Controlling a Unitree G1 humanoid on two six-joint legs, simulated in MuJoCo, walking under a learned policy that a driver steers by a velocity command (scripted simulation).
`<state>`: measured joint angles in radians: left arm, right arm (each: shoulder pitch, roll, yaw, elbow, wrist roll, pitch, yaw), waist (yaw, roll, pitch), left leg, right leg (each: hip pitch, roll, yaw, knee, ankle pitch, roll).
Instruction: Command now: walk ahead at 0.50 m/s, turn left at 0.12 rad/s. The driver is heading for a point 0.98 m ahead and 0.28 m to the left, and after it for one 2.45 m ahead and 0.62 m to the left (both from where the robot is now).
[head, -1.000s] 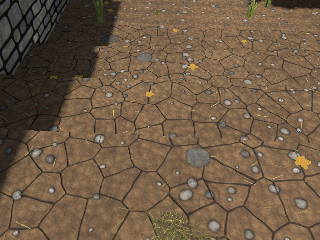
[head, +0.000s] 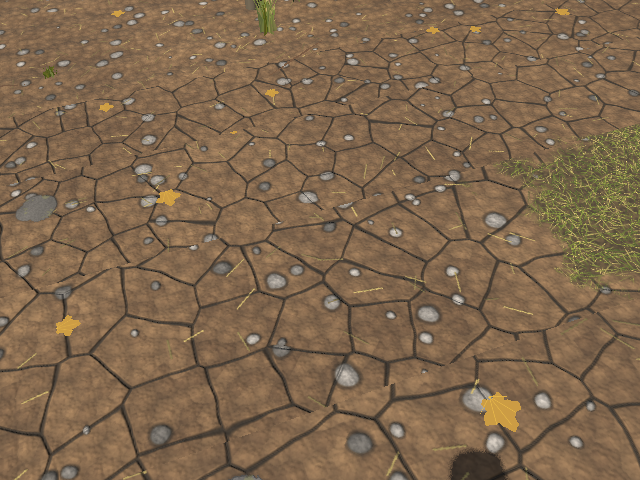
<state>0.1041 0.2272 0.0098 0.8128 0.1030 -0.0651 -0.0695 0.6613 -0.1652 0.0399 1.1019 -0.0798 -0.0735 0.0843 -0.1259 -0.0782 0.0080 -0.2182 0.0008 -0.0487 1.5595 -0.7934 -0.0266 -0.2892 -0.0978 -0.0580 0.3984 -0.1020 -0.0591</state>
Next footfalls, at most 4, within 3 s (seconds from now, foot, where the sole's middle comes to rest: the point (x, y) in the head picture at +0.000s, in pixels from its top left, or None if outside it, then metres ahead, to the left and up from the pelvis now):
0.52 left None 0.42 0.17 -0.79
0.88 right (293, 444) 0.60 0.02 -0.79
1.28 left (134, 430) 0.77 0.42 -0.97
1.82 right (181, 293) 1.19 0.31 -0.97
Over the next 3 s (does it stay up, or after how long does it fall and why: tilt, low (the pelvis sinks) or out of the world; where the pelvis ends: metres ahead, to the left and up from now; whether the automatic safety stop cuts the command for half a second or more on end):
stays up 1.29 0.37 -0.22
